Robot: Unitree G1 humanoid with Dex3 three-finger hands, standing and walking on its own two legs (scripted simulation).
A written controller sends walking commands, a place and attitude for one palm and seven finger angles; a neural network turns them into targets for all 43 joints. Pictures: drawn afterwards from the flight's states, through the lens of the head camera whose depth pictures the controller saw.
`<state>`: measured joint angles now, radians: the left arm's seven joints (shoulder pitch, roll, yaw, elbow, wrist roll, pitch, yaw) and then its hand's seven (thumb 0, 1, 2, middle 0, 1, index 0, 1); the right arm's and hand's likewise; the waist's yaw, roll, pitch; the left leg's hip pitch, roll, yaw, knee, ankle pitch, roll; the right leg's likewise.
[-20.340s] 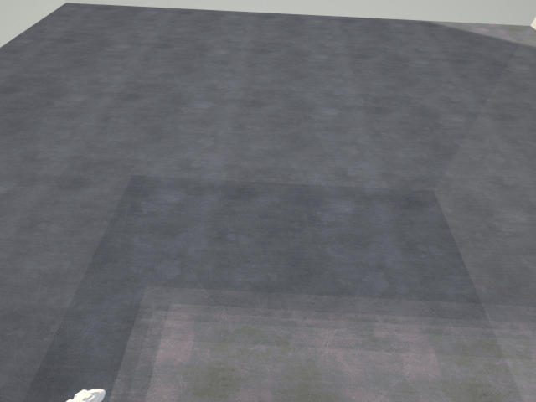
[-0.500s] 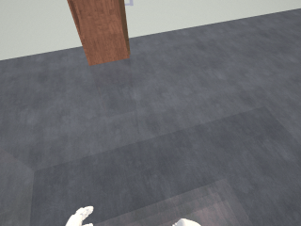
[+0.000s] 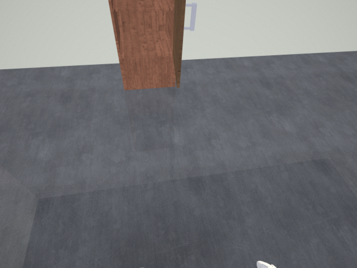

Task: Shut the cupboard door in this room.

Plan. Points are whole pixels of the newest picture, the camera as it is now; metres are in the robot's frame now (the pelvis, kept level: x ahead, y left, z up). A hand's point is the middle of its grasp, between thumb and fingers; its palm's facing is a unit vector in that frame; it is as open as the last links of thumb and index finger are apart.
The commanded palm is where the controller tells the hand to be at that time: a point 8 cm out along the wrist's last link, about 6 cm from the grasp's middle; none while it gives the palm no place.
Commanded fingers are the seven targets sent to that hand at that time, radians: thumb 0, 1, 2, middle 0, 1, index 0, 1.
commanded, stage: turn or walk to find it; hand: left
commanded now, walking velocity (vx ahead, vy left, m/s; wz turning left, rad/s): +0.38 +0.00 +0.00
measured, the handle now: (189, 17) +1.25 +0.07 -0.01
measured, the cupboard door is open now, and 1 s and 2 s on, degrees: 85 85 85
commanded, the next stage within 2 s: stand and wait in 0.96 s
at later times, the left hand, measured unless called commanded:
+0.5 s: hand (153, 196) +0.33 +0.11 -0.15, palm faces -0.03 -0.97 -0.22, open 7.4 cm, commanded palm none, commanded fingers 0.00 0.90 0.90 -0.20 -0.30 -0.20 -0.30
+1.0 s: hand (145, 186) +0.37 +0.14 -0.18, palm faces +0.11 -0.99 -0.12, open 7.4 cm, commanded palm none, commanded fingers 0.00 0.90 0.90 -0.20 -0.30 -0.20 -0.30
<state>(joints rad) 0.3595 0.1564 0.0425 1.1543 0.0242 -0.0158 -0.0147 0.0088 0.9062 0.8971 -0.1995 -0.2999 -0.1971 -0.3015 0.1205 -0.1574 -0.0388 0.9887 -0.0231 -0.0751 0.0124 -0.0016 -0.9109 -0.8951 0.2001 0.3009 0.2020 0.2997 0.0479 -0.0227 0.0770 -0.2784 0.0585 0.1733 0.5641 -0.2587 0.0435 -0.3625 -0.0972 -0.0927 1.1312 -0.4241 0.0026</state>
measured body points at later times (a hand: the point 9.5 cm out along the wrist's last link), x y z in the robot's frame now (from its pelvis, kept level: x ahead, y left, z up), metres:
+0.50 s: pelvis +0.22 -0.07 +0.00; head +0.25 -0.10 +0.44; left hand +0.33 +0.16 -0.14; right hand +0.17 -0.29 -0.17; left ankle +0.14 +0.08 -0.63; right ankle +0.28 -0.16 -0.73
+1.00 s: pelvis +0.44 -0.02 +0.00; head +0.46 +0.00 +0.45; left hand +0.36 +0.19 -0.17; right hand +0.55 -0.24 -0.14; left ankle +0.47 +0.07 -0.73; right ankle +0.36 -0.15 -0.65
